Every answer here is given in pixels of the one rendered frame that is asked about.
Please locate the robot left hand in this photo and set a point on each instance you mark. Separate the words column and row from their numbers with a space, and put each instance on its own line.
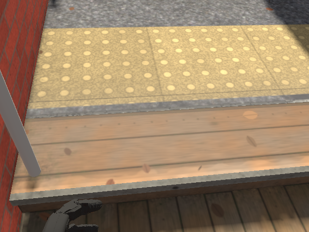
column 60, row 221

